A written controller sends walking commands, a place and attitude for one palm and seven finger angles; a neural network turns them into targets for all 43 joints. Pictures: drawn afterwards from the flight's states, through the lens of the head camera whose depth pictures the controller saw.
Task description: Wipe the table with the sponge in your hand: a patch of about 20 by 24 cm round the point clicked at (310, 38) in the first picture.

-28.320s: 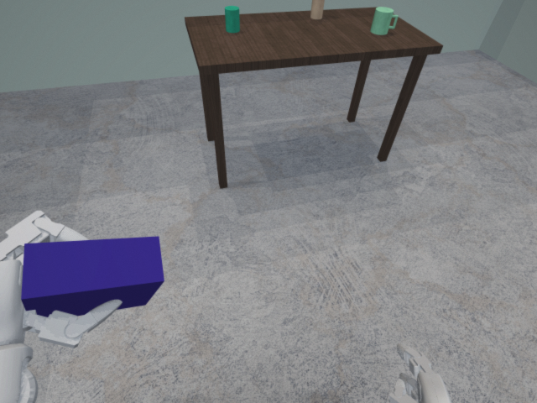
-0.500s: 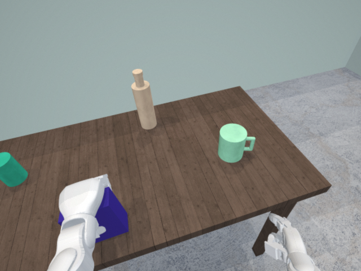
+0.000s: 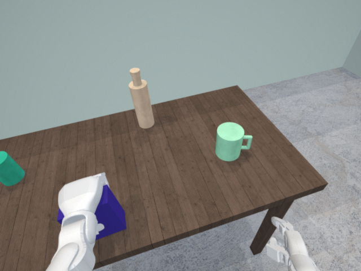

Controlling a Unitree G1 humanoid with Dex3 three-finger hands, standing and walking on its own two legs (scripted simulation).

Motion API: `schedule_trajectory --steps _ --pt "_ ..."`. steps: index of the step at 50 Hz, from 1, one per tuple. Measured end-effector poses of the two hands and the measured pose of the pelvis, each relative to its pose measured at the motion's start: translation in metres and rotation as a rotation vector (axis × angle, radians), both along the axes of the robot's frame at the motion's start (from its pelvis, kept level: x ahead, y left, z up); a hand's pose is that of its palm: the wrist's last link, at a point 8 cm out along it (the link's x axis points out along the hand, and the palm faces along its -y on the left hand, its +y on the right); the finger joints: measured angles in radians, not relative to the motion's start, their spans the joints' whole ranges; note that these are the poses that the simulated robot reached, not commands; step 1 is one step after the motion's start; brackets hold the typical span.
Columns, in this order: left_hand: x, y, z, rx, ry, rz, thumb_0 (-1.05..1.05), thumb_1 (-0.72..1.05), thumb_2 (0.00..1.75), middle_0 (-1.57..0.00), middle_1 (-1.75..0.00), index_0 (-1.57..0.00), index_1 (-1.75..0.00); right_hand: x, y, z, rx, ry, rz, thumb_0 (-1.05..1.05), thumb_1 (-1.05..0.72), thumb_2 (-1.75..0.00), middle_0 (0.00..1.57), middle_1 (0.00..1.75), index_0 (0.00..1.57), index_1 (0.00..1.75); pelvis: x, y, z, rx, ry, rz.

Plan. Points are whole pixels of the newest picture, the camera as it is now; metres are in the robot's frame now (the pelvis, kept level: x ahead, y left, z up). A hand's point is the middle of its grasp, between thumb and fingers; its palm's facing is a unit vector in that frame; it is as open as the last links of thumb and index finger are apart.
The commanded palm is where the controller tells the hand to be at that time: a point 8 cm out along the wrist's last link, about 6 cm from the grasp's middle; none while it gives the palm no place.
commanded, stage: wipe forward along the first lane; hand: left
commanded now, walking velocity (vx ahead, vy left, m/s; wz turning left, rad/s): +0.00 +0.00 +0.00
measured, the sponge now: (98, 219) +0.23 +0.26 -0.04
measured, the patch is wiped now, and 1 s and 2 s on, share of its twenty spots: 0.00 0.25 0.40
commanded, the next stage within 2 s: slide across to the middle lane in 1.46 s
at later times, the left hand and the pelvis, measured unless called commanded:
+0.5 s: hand (94, 191) +0.27 +0.27 +0.01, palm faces -0.10 -0.04 -0.99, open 9.7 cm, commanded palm +0.27 +0.28 +0.04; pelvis -0.02 -0.02 -0.01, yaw +1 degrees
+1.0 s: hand (93, 171) +0.33 +0.30 +0.01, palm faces -0.14 +0.01 -0.99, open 9.7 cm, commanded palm +0.32 +0.31 +0.04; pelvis -0.02 -0.04 -0.02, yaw +1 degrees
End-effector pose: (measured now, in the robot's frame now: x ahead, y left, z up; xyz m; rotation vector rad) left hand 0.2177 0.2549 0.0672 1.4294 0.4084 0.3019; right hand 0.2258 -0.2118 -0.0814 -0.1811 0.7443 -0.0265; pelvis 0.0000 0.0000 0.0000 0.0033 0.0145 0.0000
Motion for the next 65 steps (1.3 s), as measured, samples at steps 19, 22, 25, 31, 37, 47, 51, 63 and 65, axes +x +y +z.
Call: schedule_trajectory --steps 19,22,25,31,37,47,51,63,65 --pt "0.034 0.010 -0.002 0.072 0.051 -0.020 -0.01 -0.55 1.13 -0.83 -1.35 -0.83 -1.33 -0.043 -0.028 -0.025 -0.017 0.088 -0.071 0.01 -0.91 -0.90 0.20 0.30 0.20 0.30 -0.012 -0.013 -0.004 0.006 0.052 0.014" --pt "0.037 0.011 -0.004 0.076 0.057 -0.021 -0.01 -0.55 1.14 -0.83 -1.35 -0.83 -1.32 -0.052 -0.034 -0.031 -0.020 0.110 -0.085 0.01 -0.91 -0.90 0.20 0.30 0.20 0.30 -0.014 -0.015 -0.006 0.007 0.061 0.016" --pt "0.042 0.013 -0.005 0.079 0.060 -0.024 0.00 -0.57 1.15 -0.84 -1.34 -0.84 -1.32 -0.062 -0.040 -0.035 -0.027 0.134 -0.095 0.01 -0.91 -0.90 0.20 0.30 0.20 0.30 -0.016 -0.017 -0.007 0.008 0.070 0.017" --pt "0.055 0.018 -0.003 0.106 0.063 -0.030 0.00 -0.59 1.18 -0.84 -1.33 -0.84 -1.32 -0.079 -0.052 -0.043 -0.037 0.171 -0.117 0.01 -0.91 -0.90 0.20 0.30 0.20 0.30 -0.020 -0.023 -0.010 0.008 0.093 0.022" --pt "0.068 0.023 -0.004 0.118 0.080 -0.025 0.01 -0.60 1.19 -0.85 -1.33 -0.85 -1.32 -0.095 -0.063 -0.051 -0.039 0.204 -0.141 0.01 -0.91 -0.90 0.20 0.30 0.20 0.30 -0.023 -0.028 -0.013 0.009 0.119 0.023" --pt "0.092 0.035 -0.002 0.127 0.088 -0.012 0.02 -0.60 1.19 -0.84 -1.34 -0.84 -1.33 -0.124 -0.080 -0.060 -0.052 0.273 -0.181 0.01 -0.91 -0.90 0.20 0.30 0.20 0.30 -0.025 -0.035 -0.018 0.006 0.160 0.017" --pt "0.101 0.039 -0.002 0.134 0.099 -0.011 0.02 -0.59 1.19 -0.84 -1.35 -0.84 -1.34 -0.135 -0.086 -0.063 -0.059 0.303 -0.195 0.01 -0.91 -0.90 0.20 0.30 0.20 0.30 -0.024 -0.035 -0.019 0.002 0.175 0.015" --pt "0.119 0.053 -0.003 0.133 0.093 -0.006 0.02 -0.59 1.19 -0.84 -1.35 -0.84 -1.35 -0.156 -0.091 -0.067 -0.071 0.363 -0.226 0.01 -0.91 -0.90 0.20 0.30 0.20 0.30 -0.023 -0.031 -0.023 -0.007 0.211 0.008" --pt "0.122 0.054 -0.003 0.134 0.097 -0.009 0.02 -0.59 1.19 -0.84 -1.35 -0.83 -1.35 -0.158 -0.089 -0.067 -0.072 0.369 -0.227 0.01 -0.91 -0.90 0.20 0.30 0.20 0.30 -0.023 -0.029 -0.023 -0.008 0.214 0.010"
